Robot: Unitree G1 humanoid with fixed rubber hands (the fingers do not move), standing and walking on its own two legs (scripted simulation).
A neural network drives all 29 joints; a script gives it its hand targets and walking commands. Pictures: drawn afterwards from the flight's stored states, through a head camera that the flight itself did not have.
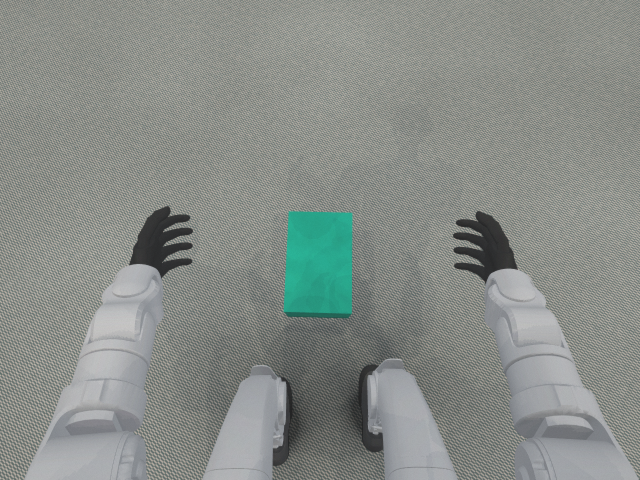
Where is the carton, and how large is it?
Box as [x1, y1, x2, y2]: [284, 211, 351, 317]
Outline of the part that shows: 289,211 284,312 288,316 348,317 351,313 351,213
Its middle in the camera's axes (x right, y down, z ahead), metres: +0.00 +0.06 +1.03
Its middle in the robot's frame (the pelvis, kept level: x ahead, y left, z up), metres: +0.48 +0.01 -0.61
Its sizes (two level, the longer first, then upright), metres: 0.255 0.163 0.144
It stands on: the floor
